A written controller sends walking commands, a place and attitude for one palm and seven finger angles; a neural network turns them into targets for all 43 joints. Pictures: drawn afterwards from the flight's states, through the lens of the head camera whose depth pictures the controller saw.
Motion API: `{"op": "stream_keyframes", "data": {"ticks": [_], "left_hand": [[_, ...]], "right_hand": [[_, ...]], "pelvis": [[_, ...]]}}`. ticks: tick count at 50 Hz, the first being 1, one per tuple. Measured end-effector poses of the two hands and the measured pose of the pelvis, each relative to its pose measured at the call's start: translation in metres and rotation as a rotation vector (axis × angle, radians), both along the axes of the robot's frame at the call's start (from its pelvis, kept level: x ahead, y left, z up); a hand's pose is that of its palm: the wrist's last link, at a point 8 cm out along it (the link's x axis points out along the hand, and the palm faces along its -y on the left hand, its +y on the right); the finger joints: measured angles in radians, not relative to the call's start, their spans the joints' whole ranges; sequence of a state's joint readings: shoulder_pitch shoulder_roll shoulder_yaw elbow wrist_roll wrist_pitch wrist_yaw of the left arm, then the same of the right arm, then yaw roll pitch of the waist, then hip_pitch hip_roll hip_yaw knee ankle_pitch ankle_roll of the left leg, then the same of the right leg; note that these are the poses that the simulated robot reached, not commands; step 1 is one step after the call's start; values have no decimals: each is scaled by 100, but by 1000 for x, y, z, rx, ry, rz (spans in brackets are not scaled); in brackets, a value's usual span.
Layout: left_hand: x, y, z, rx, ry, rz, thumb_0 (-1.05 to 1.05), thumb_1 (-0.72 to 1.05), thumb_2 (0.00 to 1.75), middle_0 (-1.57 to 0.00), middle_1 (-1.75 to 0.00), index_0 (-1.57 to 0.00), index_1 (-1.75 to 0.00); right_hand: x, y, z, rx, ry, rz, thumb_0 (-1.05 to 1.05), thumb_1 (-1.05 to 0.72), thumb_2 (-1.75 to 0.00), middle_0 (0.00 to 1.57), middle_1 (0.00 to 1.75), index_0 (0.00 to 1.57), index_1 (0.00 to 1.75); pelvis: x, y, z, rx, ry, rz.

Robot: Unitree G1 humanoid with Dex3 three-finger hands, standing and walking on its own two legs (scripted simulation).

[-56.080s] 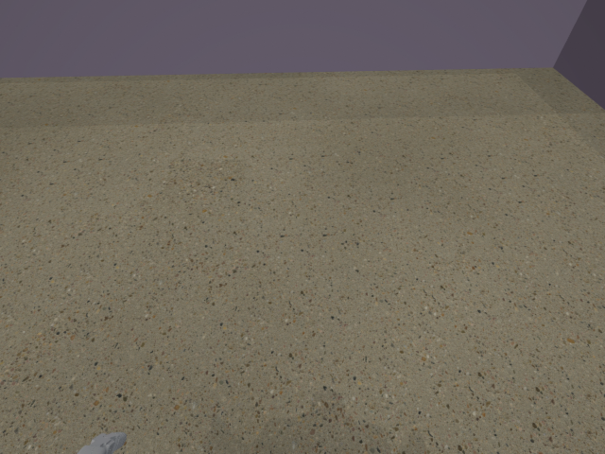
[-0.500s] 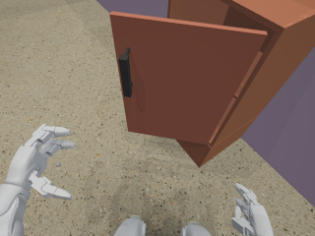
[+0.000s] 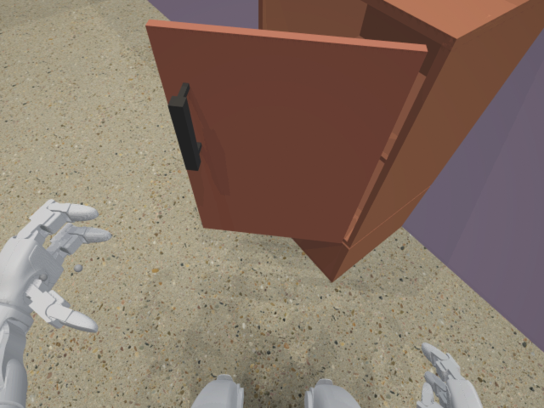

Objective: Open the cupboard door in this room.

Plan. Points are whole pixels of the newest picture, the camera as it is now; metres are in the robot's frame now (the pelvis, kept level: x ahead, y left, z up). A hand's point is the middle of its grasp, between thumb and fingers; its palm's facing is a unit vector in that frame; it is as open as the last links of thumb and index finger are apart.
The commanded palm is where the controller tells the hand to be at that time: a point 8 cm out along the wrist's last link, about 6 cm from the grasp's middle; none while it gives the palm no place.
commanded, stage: raise the hand with hooked fingers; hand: left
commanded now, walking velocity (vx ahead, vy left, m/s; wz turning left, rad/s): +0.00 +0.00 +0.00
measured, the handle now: (189, 128) +0.57 +0.18 +0.04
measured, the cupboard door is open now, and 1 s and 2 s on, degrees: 46 46 46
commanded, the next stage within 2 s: move the hooked fingers beside the handle in 0.26 s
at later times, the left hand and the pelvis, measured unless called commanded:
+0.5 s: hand (76, 266) +0.29 +0.28 +0.05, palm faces -0.05 -1.00 -0.03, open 14.0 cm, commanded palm +0.28 +0.32 +0.06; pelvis +0.00 +0.00 +0.00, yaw +1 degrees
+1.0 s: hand (107, 219) +0.36 +0.26 +0.05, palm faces -0.07 -1.00 -0.02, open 14.0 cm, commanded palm +0.35 +0.31 +0.05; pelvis +0.00 +0.01 +0.00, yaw +0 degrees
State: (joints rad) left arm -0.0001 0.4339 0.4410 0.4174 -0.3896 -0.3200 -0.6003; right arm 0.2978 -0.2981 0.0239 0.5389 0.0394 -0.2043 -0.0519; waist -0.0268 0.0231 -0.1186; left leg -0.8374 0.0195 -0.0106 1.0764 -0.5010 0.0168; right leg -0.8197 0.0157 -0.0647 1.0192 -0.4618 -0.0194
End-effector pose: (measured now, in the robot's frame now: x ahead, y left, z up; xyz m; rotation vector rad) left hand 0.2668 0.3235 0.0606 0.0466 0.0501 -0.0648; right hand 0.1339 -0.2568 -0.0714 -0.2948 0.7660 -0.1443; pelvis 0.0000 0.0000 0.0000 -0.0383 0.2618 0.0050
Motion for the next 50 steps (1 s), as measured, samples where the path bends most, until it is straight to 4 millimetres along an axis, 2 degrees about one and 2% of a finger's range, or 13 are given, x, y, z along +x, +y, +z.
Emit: {"op": "stream_keyframes", "data": {"ticks": [11,22,26,36,43,50], "left_hand": [[-7,-3,-1,10,5,10,-1,-50,30,-30,-120,-30,-120],[-5,4,-4,-5,0,20,-1,-50,30,-30,-120,-30,-120],[7,6,-8,-15,-4,16,-1,-50,30,-30,-120,-30,-120],[52,-7,-6,-22,-12,-36,-1,-50,30,-30,-120,-30,-120],[64,-6,-2,-15,-9,-12,-1,-50,30,-30,-120,-30,-120],[80,-9,-10,-23,-2,-6,-1,-50,30,-30,-120,-30,-120]], "right_hand": [[4,5,-1,23,-16,6,2,-91,-90,20,30,21,30],[10,12,-3,23,-22,25,2,-91,-90,20,30,21,30],[10,12,-6,5,-8,27,2,-91,-90,20,30,21,30],[-4,14,-9,0,42,-16,2,-91,-90,20,30,21,30],[-18,15,-12,16,100,-41,1,-91,-90,20,30,21,30],[-29,13,-20,4,166,-50,1,-91,-90,20,30,21,30]], "pelvis": [[-3,-4,0,1,-9,5],[-3,-1,-2,-2,-4,7],[-4,1,-4,-7,1,13],[-2,8,-4,-6,24,0],[2,12,-1,-3,32,-8],[1,12,-4,-5,42,-3]]}}
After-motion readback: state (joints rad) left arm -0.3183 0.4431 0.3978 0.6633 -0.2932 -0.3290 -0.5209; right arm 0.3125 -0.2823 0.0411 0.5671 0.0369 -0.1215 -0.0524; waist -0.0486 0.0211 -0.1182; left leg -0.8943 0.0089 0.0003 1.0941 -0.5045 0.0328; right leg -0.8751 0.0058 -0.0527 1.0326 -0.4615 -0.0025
